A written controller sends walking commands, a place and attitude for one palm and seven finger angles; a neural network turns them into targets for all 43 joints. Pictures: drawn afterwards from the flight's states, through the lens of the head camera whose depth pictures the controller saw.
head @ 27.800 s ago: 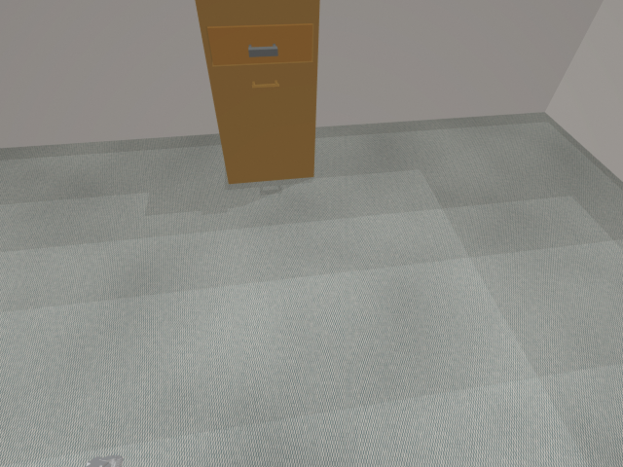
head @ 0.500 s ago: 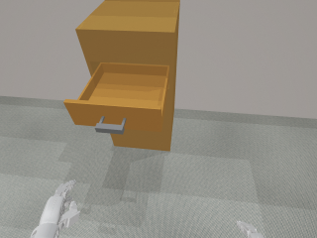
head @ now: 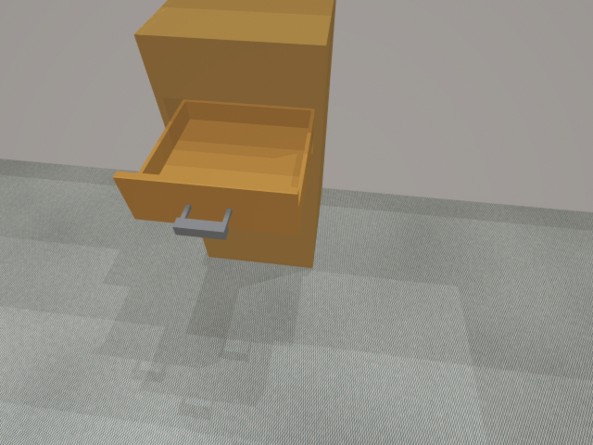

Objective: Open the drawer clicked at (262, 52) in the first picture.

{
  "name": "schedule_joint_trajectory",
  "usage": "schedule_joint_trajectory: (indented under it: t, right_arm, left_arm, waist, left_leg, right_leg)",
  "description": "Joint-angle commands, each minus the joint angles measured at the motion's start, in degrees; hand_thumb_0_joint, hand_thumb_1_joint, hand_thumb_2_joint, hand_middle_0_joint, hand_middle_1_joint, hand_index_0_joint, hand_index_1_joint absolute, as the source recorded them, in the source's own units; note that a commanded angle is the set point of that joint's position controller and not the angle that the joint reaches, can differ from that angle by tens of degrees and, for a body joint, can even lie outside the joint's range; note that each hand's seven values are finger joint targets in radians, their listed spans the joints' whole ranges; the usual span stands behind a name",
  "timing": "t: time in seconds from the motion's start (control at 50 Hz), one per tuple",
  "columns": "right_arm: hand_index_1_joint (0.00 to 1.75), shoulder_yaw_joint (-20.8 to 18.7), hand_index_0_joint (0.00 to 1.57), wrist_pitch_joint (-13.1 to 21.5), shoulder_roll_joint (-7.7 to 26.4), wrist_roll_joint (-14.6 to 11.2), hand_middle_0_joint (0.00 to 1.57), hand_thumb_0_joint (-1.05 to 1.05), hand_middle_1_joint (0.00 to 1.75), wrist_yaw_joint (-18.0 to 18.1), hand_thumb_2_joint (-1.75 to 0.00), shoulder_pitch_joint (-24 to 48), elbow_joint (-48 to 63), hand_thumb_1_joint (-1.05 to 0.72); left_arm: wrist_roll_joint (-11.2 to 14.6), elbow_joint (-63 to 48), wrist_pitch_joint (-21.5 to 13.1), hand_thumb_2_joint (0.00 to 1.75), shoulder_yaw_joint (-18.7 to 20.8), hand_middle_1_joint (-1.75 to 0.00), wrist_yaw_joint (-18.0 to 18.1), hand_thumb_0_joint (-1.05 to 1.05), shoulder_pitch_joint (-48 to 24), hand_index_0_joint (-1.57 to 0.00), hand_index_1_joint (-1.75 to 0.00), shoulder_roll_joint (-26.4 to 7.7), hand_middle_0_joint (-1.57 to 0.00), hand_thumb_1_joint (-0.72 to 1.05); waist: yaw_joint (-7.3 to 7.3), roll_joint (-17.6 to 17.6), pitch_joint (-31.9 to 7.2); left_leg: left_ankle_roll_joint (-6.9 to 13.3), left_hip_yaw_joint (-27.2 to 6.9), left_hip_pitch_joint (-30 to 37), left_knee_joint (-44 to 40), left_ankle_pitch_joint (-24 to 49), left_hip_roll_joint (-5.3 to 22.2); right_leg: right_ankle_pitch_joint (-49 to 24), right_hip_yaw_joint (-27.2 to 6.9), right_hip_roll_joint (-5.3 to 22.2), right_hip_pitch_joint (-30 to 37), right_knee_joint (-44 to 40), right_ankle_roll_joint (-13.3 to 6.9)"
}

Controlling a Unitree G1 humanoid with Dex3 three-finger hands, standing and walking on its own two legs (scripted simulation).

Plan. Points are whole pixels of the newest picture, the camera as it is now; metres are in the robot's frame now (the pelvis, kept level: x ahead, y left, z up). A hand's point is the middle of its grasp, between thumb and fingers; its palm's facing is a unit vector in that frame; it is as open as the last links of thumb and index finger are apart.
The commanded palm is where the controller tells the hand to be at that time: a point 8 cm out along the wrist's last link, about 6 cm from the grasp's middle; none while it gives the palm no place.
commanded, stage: let the arm hang, fingers relaxed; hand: left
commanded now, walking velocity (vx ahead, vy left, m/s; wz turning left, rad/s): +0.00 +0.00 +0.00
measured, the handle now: (204, 219) +0.55 +0.23 -0.11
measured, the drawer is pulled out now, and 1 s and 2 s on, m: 0.30 0.30 0.30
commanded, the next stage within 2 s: look to check the result in 0.44 s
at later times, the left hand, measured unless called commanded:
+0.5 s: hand out of the picture -0.01 +0.15 -0.18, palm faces +0.05 -0.98 -0.18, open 7.4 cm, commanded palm none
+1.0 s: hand out of the picture +0.00 +0.14 -0.18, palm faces +0.06 -0.98 -0.18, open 7.4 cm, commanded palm none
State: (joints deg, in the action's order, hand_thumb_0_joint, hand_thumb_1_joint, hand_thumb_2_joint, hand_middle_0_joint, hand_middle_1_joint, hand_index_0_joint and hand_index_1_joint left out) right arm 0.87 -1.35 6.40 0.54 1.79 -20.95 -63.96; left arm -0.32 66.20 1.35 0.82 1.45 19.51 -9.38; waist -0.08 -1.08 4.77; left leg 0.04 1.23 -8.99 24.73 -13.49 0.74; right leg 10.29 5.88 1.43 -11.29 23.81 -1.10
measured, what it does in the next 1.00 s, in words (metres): stands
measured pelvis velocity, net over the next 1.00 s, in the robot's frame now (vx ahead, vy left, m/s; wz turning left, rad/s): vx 0.00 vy -0.02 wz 0.00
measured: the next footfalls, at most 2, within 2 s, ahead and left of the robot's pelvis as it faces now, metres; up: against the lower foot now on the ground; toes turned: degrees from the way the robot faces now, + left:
none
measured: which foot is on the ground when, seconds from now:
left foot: down 0.00-1.00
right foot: down 0.00-1.00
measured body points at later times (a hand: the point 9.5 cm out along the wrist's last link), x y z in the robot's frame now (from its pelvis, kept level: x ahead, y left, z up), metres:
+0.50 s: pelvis +0.00 -0.01 +0.00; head +0.01 -0.02 +0.45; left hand -0.01 +0.21 -0.16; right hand -0.04 -0.21 -0.17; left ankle +0.00 +0.12 -0.74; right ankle +0.03 -0.11 -0.74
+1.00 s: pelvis +0.00 -0.02 +0.00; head +0.02 -0.03 +0.45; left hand -0.01 +0.19 -0.16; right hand -0.02 -0.22 -0.17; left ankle +0.00 +0.12 -0.74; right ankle +0.03 -0.11 -0.74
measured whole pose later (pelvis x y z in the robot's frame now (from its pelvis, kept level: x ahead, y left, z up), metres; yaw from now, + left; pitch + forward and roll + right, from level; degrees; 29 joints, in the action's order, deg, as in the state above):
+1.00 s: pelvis +0.00 -0.02 +0.00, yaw +0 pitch -2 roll +0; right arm -0.2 -0.5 5.4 0.9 2.4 -18.1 -64.1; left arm -0.5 65.5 0.2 1.8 1.6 15.4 -6.6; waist -0.3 -0.8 4.3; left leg -1.8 0.5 -8.7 23.6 -13.1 2.3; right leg 10.6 6.6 -0.1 -11.2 23.5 -2.8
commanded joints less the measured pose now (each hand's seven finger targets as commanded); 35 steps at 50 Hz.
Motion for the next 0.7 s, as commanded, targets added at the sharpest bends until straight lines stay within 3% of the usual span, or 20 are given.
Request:
schedule_joint_trajectory:
  t: [0.0,0.1,0.16,0.28,0.34,0.68]
  right_arm:
    - [0.3,-1.1,0.2,1.0,4.3,0.1,0.2,0.0,0.3,0.5,-0.9,-5.3,1.0,-0.9]
    - [0.3,-1.3,0.2,1.0,3.3,0.3,0.2,0.0,0.3,0.5,-0.9,-5.3,0.8,-0.9]
    - [0.3,-1.5,0.2,1.1,3.0,0.3,0.2,0.0,0.3,0.6,-0.9,-5.3,0.9,-0.9]
    - [0.3,-1.7,0.2,1.2,2.6,0.2,0.2,0.0,0.3,0.6,-0.9,-5.1,1.1,-0.9]
    - [0.3,-1.7,0.2,1.2,2.6,0.4,0.2,0.0,0.3,0.7,-0.9,-5.2,1.1,-0.9]
    - [0.3,-1.7,0.2,1.2,2.9,0.2,0.2,0.0,0.3,0.9,-0.9,-4.2,0.6,-0.9]
  left_arm:
    - [-0.3,-1.6,-1.2,0.9,0.8,-0.3,0.6,0.0,2.9,-0.2,-0.3,-4.8,-0.2,0.9]
    - [-0.4,-1.7,-1.1,0.9,1.1,-0.3,0.7,0.0,2.6,-0.2,-0.3,-3.8,-0.2,0.9]
    - [-0.5,-2.2,-1.2,0.9,1.3,-0.3,0.7,0.0,2.3,-0.2,-0.3,-3.5,-0.2,0.9]
    - [-0.6,-2.4,-1.5,0.9,1.5,-0.3,0.7,0.0,2.1,-0.2,-0.3,-3.1,-0.2,0.9]
    - [-0.5,-2.6,-1.5,0.9,1.7,-0.3,0.6,0.0,1.7,-0.2,-0.3,-3.1,-0.2,0.9]
    - [-0.4,-2.0,-1.8,0.9,1.7,-0.3,0.7,0.0,1.5,-0.2,-0.3,-3.1,-0.2,0.9]
  waist:
    - [0.07,0.7,1.6]
    - [0.16,0.4,3.9]
    - [0.12,-1.1,3.7]
    - [0.09,0.8,3.4]
    - [-0.06,-0.6,2.9]
    - [0.01,-0.1,1.6]
  left_leg:
    - [2.3,-3.6,-4.3,-6.2,-0.2,4.1]
    - [2.3,-3.8,-6.0,-6.7,-2.5,3.9]
    - [2.2,-3.8,-6.4,-7.0,-2.6,3.8]
    - [2.1,-3.1,-5.5,-6.0,-0.8,3.8]
    - [2.1,-3.1,-5.4,-6.1,-0.7,3.7]
    - [1.6,-2.8,-2.9,-4.8,3.7,3.9]
  right_leg:
    - [6.1,-5.8,4.5,-0.9,-5.7,-2.0]
    - [7.9,-5.8,4.3,-2.5,-5.6,-1.9]
    - [6.7,-6.1,4.1,-2.1,-5.2,-2.0]
    - [6.3,-6.3,4.1,-2.5,-5.7,-2.0]
    - [6.1,-6.4,4.2,-2.0,-5.8,-2.1]
    - [3.8,-6.0,4.6,-1.1,-6.6,-2.4]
